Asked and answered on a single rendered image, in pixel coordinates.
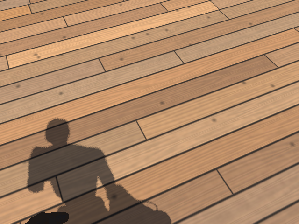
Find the robot left hand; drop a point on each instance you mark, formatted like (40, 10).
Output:
(49, 218)

